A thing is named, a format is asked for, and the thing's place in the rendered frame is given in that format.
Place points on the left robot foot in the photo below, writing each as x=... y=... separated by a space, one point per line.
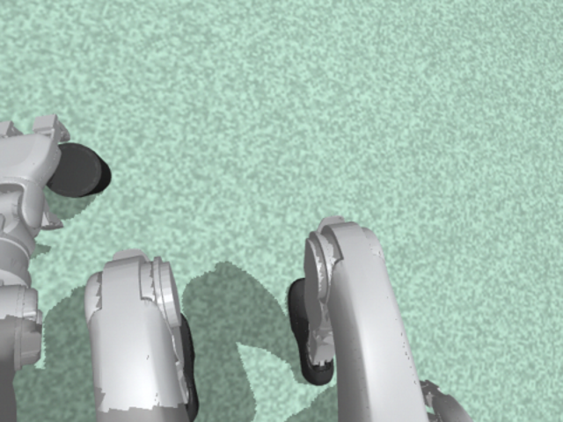
x=192 y=406

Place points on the right robot foot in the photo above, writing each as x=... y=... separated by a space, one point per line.
x=299 y=322

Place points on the right robot hand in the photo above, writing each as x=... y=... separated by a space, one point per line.
x=446 y=408

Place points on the cup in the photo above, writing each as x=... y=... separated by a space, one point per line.
x=80 y=172

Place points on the left robot hand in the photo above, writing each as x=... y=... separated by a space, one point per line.
x=33 y=157

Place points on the left robot arm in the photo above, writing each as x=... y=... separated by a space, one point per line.
x=21 y=212

